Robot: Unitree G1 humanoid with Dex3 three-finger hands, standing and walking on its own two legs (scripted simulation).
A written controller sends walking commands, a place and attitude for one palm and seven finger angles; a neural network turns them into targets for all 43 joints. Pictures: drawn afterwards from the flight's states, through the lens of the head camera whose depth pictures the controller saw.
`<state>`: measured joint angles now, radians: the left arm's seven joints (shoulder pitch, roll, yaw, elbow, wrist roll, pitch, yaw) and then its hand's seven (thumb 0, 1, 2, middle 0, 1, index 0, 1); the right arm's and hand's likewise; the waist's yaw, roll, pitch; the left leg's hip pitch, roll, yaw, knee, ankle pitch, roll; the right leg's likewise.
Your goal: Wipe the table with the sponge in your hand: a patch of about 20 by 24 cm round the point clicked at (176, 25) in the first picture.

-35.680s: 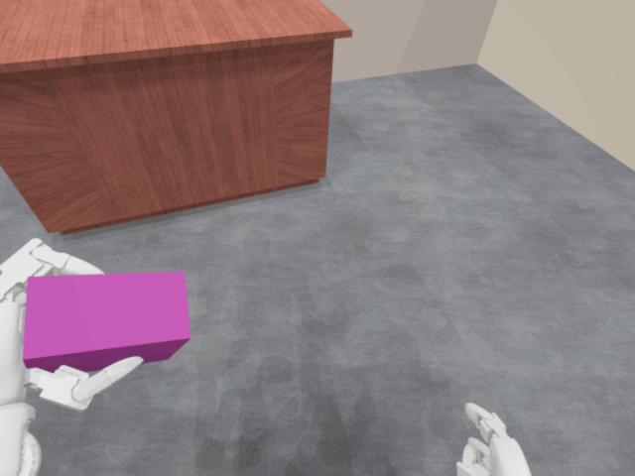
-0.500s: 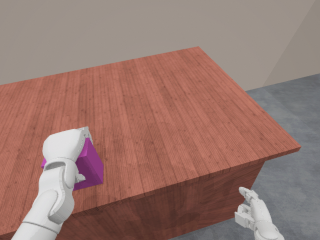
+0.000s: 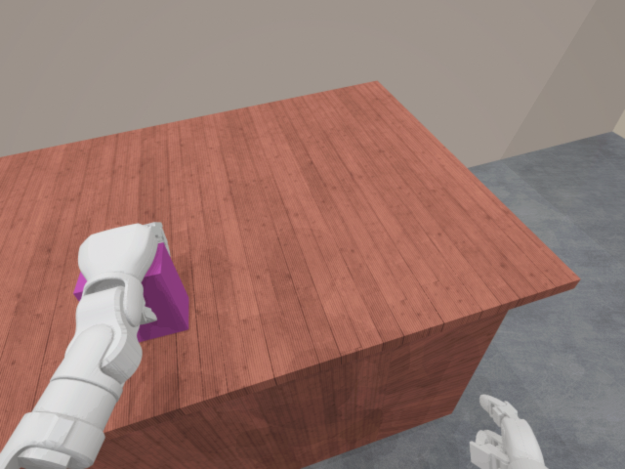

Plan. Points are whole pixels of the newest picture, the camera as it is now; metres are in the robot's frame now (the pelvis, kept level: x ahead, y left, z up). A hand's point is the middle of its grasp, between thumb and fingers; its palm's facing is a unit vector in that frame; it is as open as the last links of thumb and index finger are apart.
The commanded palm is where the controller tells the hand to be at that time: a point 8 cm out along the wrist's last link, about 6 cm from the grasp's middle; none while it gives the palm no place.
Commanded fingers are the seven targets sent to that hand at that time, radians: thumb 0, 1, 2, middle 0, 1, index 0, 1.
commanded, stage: wipe forward along the first lane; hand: left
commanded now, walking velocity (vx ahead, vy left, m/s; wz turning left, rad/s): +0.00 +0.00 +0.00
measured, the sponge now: (143, 305) +0.31 +0.30 +0.03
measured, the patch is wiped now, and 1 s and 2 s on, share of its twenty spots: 0.05 0.25 0.25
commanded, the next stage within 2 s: slide across to the middle lane in 0.96 s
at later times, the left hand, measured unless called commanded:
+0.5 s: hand (140, 251) +0.37 +0.31 +0.08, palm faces -0.08 -0.01 -1.00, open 10.4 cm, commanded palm +0.35 +0.31 +0.12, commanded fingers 0.00 0.10 1.30 -1.20 -1.60 -1.20 -1.60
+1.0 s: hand (138, 226) +0.41 +0.33 +0.09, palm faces -0.11 +0.04 -0.99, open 10.4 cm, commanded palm +0.40 +0.33 +0.12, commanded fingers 0.00 0.10 1.30 -1.20 -1.60 -1.20 -1.60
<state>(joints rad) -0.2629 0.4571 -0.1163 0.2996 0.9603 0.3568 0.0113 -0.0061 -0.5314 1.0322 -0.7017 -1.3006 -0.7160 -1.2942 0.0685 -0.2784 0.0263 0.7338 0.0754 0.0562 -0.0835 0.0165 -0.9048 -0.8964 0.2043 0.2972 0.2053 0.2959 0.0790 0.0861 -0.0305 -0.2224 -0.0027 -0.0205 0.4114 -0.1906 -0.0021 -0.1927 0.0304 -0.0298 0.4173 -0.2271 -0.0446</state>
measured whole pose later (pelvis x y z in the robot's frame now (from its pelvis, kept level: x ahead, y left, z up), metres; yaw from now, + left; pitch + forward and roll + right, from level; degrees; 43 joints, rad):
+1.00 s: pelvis -0.01 +0.02 -0.01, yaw +0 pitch +8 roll -1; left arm -0.73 0.58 -0.04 0.93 1.04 0.16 0.07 0.02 -0.54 1.04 -0.72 -1.29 -0.73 -1.29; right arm 0.22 -0.29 0.00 0.75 0.09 0.08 -0.07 0.01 -0.91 -0.90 0.20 0.30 0.21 0.30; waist -0.02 0.06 -0.08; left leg -0.44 -0.01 -0.02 0.51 -0.21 0.02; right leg -0.39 0.03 -0.03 0.47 -0.22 -0.02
